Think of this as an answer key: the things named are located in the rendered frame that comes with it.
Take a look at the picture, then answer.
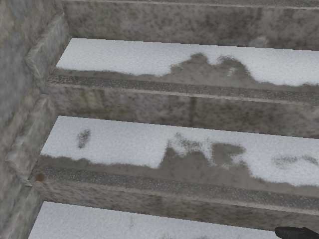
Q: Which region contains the robot right hand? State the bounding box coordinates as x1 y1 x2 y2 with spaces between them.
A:
275 226 319 239

